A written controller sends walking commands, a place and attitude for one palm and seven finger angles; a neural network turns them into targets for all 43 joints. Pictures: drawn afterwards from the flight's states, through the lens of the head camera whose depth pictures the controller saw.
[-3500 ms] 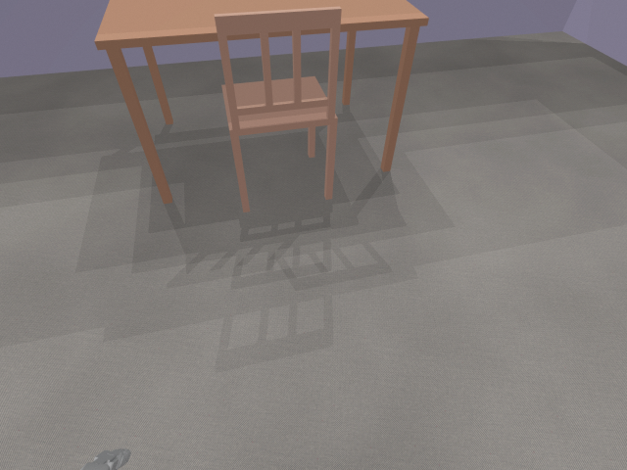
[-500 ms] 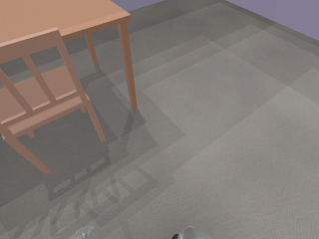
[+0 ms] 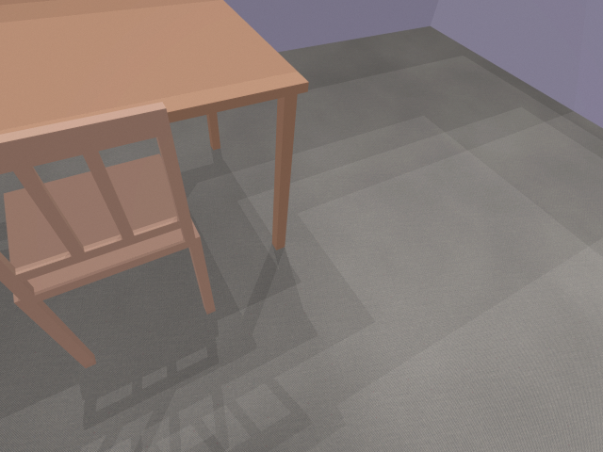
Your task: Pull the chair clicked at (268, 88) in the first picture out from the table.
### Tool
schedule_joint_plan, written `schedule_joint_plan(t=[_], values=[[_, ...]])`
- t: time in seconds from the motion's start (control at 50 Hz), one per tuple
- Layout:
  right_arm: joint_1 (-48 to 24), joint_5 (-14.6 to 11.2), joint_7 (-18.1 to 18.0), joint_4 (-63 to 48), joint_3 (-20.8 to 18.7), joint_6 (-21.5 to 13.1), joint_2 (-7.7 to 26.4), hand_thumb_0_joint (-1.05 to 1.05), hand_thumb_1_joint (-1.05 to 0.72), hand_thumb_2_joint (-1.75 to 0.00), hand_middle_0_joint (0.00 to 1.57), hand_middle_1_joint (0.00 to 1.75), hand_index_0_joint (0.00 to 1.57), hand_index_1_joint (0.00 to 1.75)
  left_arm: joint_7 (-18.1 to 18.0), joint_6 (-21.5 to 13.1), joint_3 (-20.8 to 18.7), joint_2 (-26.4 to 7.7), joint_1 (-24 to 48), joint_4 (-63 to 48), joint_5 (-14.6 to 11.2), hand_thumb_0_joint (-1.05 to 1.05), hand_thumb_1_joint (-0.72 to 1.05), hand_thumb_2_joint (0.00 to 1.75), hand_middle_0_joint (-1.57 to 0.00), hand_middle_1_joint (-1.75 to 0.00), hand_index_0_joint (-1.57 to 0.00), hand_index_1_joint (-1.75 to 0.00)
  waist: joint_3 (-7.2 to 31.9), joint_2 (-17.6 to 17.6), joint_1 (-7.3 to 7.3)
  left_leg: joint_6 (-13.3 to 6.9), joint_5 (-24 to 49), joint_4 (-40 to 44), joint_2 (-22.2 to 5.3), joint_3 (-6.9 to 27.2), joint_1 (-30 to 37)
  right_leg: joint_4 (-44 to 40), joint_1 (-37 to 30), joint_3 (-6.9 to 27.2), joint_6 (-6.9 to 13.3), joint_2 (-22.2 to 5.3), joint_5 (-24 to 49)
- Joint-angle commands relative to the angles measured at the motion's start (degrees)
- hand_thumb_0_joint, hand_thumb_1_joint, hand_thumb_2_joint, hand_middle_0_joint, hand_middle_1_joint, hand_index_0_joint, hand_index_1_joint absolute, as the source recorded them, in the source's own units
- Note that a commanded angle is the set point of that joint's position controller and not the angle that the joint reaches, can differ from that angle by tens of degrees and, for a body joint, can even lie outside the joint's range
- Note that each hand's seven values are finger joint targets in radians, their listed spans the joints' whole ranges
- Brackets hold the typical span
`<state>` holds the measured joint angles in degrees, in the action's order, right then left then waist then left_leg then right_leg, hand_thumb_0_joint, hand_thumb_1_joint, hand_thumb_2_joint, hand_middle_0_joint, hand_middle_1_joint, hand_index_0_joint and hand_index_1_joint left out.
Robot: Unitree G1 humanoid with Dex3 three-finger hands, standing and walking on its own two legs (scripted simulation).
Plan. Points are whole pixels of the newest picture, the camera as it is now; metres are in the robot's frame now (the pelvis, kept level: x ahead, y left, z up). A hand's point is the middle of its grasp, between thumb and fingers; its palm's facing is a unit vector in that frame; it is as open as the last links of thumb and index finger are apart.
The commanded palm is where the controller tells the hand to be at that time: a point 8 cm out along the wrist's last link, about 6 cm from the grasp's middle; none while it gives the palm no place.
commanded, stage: turn to face it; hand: left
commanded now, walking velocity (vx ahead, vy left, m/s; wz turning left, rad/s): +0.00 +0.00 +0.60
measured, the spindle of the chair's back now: (53, 214) +0.52 +0.53 -0.11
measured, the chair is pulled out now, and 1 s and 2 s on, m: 0.00 0.00 0.00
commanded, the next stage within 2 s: take the last steps up to it in 0.84 s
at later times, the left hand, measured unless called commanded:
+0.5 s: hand out of the picture +0.09 +0.16 -0.13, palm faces +0.30 -0.91 -0.29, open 7.4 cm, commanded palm none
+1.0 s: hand out of the picture -0.07 +0.17 -0.17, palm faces +0.53 -0.81 -0.25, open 7.4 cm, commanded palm none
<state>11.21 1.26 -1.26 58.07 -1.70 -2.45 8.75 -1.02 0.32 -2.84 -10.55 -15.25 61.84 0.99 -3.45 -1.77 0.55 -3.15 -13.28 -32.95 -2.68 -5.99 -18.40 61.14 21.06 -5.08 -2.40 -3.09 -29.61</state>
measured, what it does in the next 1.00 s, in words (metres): steps on the spot, turning left: right foot, then left foot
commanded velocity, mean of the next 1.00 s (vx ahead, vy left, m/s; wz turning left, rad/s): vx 0.02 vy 0.00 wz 0.42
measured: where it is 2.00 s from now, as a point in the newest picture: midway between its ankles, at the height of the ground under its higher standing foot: outside the picture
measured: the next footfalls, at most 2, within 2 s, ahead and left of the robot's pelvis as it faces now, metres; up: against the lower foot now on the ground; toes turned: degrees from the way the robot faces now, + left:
right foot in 0.32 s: +0.12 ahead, -0.15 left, +0.00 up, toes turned +7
left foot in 0.76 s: -0.01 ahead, +0.07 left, +0.00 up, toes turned +31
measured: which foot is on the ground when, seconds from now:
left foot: down 0.00-0.32, up 0.34-0.74, down 0.76-1.00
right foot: up 0.00-0.30, down 0.32-0.76, up 0.78-1.00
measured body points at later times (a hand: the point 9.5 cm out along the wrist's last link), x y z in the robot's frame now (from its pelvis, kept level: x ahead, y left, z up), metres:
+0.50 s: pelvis +0.04 -0.06 +0.01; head +0.06 -0.09 +0.45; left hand +0.07 +0.20 -0.11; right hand +0.16 -0.30 -0.15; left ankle -0.01 +0.07 -0.64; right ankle +0.08 -0.16 -0.73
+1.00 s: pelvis +0.01 -0.03 +0.01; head +0.03 +0.00 +0.46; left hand -0.10 +0.21 -0.15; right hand +0.22 -0.19 -0.13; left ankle -0.04 +0.05 -0.73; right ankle +0.08 -0.16 -0.68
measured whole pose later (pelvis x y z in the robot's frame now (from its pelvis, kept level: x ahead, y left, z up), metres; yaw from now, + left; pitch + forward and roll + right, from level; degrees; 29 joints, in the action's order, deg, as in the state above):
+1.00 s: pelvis +0.01 -0.03 +0.01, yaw +30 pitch -1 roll -1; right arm 7.7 1.3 -0.5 53.6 -1.0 1.5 11.3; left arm -0.7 3.8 -3.3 -14.7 -13.4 55.7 0.8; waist -4.8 -1.6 1.6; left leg -1.9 -14.8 -27.4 0.0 -1.7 -11.7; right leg 54.4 24.0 -2.8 -3.6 -4.9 -25.2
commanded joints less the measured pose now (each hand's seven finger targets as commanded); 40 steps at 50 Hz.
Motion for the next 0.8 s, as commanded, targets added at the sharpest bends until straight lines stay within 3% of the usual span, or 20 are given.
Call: schedule_joint_plan(t=[0.0, 0.08, 0.16, 0.22, 0.26, 0.28, 0.3, 0.32, 0.34, 0.36, 0.38, 0.42, 0.5, 0.62, 0.66, 0.7, 0.72, 0.74, 0.76, 0.78], values=[[3.5, -0.21, -0.09, -2.39, -2.45, 0.77, 10.68, 0.0, -0.9, -0.9, 0.2, 0.3, 0.2, 0.3, 0.03, -0.23, -1.35, -3.11, -1.45, -5.14, -0.26, 0.0, 0.9, 0.9, -0.2, -0.3, -0.2, -0.3, 5.42, 9.14, -0.12, -6.45, 26.13, 14.53, -12.17, 14.3, 5.99, 1.33, 5.3, 3.11, -1.66, -1.98, 6.01], [3.29, -0.1, 0.31, -3.73, -3.24, 1.86, 11.81, 0.0, -0.9, -0.9, 0.2, 0.3, 0.2, 0.3, -0.11, 0.93, -1.94, -3.86, 1.91, -7.97, -0.18, 0.0, 0.9, 0.9, -0.2, -0.3, -0.2, -0.3, 5.65, 8.85, -0.94, -6.71, 13.86, 16.5, -10.88, 17.4, 5.23, -4.33, 5.61, 3.37, -2.27, -1.54, 7.68], [3.27, 0.33, 0.54, -4.74, -4.17, 2.77, 12.87, 0.0, -0.9, -0.9, 0.2, 0.3, 0.2, 0.3, -0.28, 0.99, -2.0, -3.96, 5.89, -11.08, -0.33, 0.0, 0.9, 0.9, -0.2, -0.3, -0.2, -0.3, 5.08, 10.77, -2.09, -7.07, 13.58, 14.7, -10.23, 20.74, 5.52, -13.72, 3.42, 3.14, -2.3, -0.17, 6.46], [2.13, 0.34, 0.63, -5.81, -4.81, 3.29, 13.62, 0.0, -0.9, -0.9, 0.2, 0.3, 0.2, 0.3, -0.45, 0.56, -2.07, -4.54, 4.54, -12.13, -0.59, 0.0, 0.9, 0.9, -0.2, -0.3, -0.2, -0.3, 6.8, 11.66, -1.31, -6.48, 19.74, 10.96, -9.22, 22.55, 5.63, -21.75, -1.83, 2.82, -1.83, 1.74, 7.3], [0.67, -0.23, 0.78, -6.74, -4.97, 3.52, 13.39, 0.0, -0.9, -0.9, 0.2, 0.3, 0.2, 0.3, -0.71, -0.14, -2.33, -5.8, 1.51, -11.9, -0.78, 0.0, 0.9, 0.9, -0.2, -0.3, -0.2, -0.3, 7.98, 9.25, 0.78, -3.64, 18.72, 5.88, -6.78, 21.92, 0.74, -34.84, -11.82, 2.91, -1.6, 1.45, 16.87], [1.09, -0.86, 1.16, -7.38, -4.77, 3.51, 10.94, 0.0, -0.9, -0.9, 0.2, 0.3, 0.2, 0.3, -1.09, -0.79, -2.84, -9.48, -0.32, -11.91, -0.26, 0.0, 0.9, 0.9, -0.2, -0.3, -0.2, -0.3, 8.93, 0.58, 1.59, -0.09, 8.83, -1.14, -2.63, 18.3, -7.15, -42.7, -20.76, 9.63, -0.07, -5.78, 19.75], [1.16, -0.85, 1.3, -9.14, -4.01, 3.55, 6.67, 0.0, -0.9, -0.9, 0.2, 0.3, 0.2, 0.3, -1.44, -1.02, -3.98, -15.51, -1.15, -12.35, 0.72, 0.0, 0.9, 0.9, -0.2, -0.3, -0.2, -0.3, 7.45, -17.61, 1.94, 5.22, -16.89, -15.44, 6.5, 6.68, -17.77, -45.94, -24.01, 23.92, 5.85, -22.27, 28.65], [0.04, -0.23, 1.17, -9.53, -4.7, 3.94, 9.56, 0.0, -0.9, -0.9, 0.2, 0.3, 0.2, 0.3, -1.35, -0.6, -3.53, -15.67, -1.18, -13.09, 0.2, 0.0, 0.9, 0.9, -0.2, -0.3, -0.2, -0.3, 6.97, -13.34, 2.16, 4.84, -21.56, -27.03, 4.26, 8.86, -15.93, -45.22, -15.91, 23.37, 10.07, -26.33, 32.48], [1.54, -0.14, 1.59, -8.56, -5.13, 4.88, 10.03, 0.0, -0.9, -0.9, 0.2, 0.3, 0.2, 0.3, -1.4, -0.74, -3.09, -12.89, 3.21, -14.2, 0.22, 0.0, 0.9, 0.9, -0.2, -0.3, -0.2, -0.3, 5.02, -8.53, -0.29, 4.76, -16.15, -33.88, 2.78, 10.49, -14.27, -46.38, -10.08, 17.73, 10.09, -22.61, 24.9], [1.88, 0.04, 1.94, -7.45, -5.15, 5.53, 9.18, 0.0, -0.9, -0.9, 0.2, 0.3, 0.2, 0.3, -1.34, -0.59, -2.69, -11.61, 6.93, -15.08, 0.09, 0.0, 0.9, 0.9, -0.2, -0.3, -0.2, -0.3, 2.65, -9.21, -1.83, 5.25, -13.21, -37.1, 1.83, 9.5, -14.43, -46.95, -7.45, 14.79, 8.62, -19.54, 20.04], [2.63, 0.06, 2.27, -6.92, -5.05, 5.67, 9.11, 0.0, -0.9, -0.9, 0.2, 0.3, 0.2, 0.3, -1.37, -0.36, -2.32, -10.36, 9.05, -15.93, 0.06, 0.0, 0.9, 0.9, -0.2, -0.3, -0.2, -0.3, 1.34, -7.89, -2.99, 5.62, -10.58, -38.47, 0.86, 8.28, -14.53, -45.79, -6.94, 10.94, 7.74, -17.23, 22.02], [3.04, 0.17, 2.6, -6.66, -4.48, 5.65, 8.7, 0.0, -0.9, -0.9, 0.2, 0.3, 0.2, 0.3, -1.15, -0.89, -1.72, -8.83, 7.77, -15.76, 0.09, 0.0, 0.9, 0.9, -0.2, -0.3, -0.2, -0.3, 1.66, -8.63, -2.61, 6.51, -7.67, -37.92, 0.51, 6.54, -15.1, -43.61, -10.03, 4.51, 7.34, -15.15, 29.18], [-2.0, -0.05, 2.69, -8.27, -3.84, 5.98, 8.23, 0.0, -0.9, -0.9, 0.2, 0.3, 0.2, 0.3, -1.22, -0.73, -2.1, -10.72, 2.09, -14.16, 0.47, 0.0, 0.9, 0.9, -0.2, -0.3, -0.2, -0.3, 2.1, -7.89, 0.33, 7.19, -10.02, -29.33, 0.17, 4.31, -13.7, -42.16, -14.51, 2.45, 9.05, -16.75, 34.82], [-4.8, -0.54, 2.64, -9.69, -2.69, 5.29, 7.98, 0.0, -0.9, -0.9, 0.2, 0.3, 0.2, 0.3, -0.82, -0.1, -2.78, -13.63, 0.01, -12.91, 1.01, 0.0, 0.9, 0.9, -0.2, -0.3, -0.2, -0.3, 4.92, -10.46, 1.79, 5.87, -13.08, -13.55, 1.09, 1.1, -5.94, -39.06, -16.23, 0.91, 10.17, -18.16, 39.26], [-3.15, -0.64, 2.4, -9.21, -2.48, 4.79, 8.28, 0.0, -0.9, -0.9, 0.2, 0.3, 0.2, 0.3, -0.68, 0.11, -2.92, -14.12, 0.03, -12.27, 0.91, 0.0, 0.9, 0.9, -0.2, -0.3, -0.2, -0.3, 6.91, -10.61, 1.21, 5.23, -10.75, -6.35, 2.0, -0.11, -1.55, -36.07, -16.86, -0.21, 9.01, -17.77, 41.07], [0.89, -0.45, 2.21, -8.03, -2.74, 4.09, 10.23, 0.0, -0.9, -0.9, 0.2, 0.3, 0.2, 0.3, -0.49, 0.55, -2.96, -13.46, 0.63, -11.87, 0.1, 0.0, 0.9, 0.9, -0.2, -0.3, -0.2, -0.3, 8.67, -5.98, -1.42, 4.25, 1.37, 7.58, 1.25, 0.58, 9.55, -28.63, -11.67, -3.47, 4.84, -15.75, 36.28], [3.41, -0.04, 1.94, -7.74, -3.75, 3.4, 15.15, 0.0, -0.9, -0.9, 0.2, 0.3, 0.2, 0.3, -0.25, 0.86, -2.45, -11.1, 0.05, -12.63, -0.4, 0.0, 0.9, 0.9, -0.2, -0.3, -0.2, -0.3, 11.38, 5.48, -2.93, 0.96, 13.01, 11.97, -7.44, 11.21, 18.9, -18.78, -2.32, -6.12, 1.17, -10.92, 23.93], [5.77, 0.03, 1.43, -7.73, -5.01, 3.31, 20.61, 0.0, -0.9, -0.9, 0.2, 0.3, 0.2, 0.3, 0.07, 1.1, -0.98, -7.07, 2.43, -14.9, -0.46, 0.0, 0.9, 0.9, -0.2, -0.3, -0.2, -0.3, 10.08, 20.29, -4.55, -6.82, 35.34, 13.66, -20.64, 27.66, 22.19, -7.81, 11.74, -4.76, -2.25, -4.14, -6.7], [6.49, 0.03, 1.09, -6.81, -4.79, 3.86, 20.81, 0.0, -0.9, -0.9, 0.2, 0.3, 0.2, 0.3, -0.29, 1.7, -0.89, -8.52, 4.73, -15.16, -0.03, 0.0, 0.9, 0.9, -0.2, -0.3, -0.2, -0.3, 9.39, 14.11, -4.97, -10.62, 36.35, 12.24, -22.25, 24.4, 18.19, -2.09, 10.49, 1.21, -1.09, -4.51, -8.06], [4.48, 0.09, 0.66, -7.32, -4.16, 3.65, 19.01, 0.0, -0.9, -0.9, 0.2, 0.3, 0.2, 0.3, -0.13, 1.91, -0.97, -8.12, 4.95, -14.92, 0.02, 0.0, 0.9, 0.9, -0.2, -0.3, -0.2, -0.3, 7.04, 10.87, -3.74, -10.41, 32.01, 13.33, -19.88, 21.67, 14.98, -0.11, 10.64, 2.45, -0.74, -4.94, -4.6]])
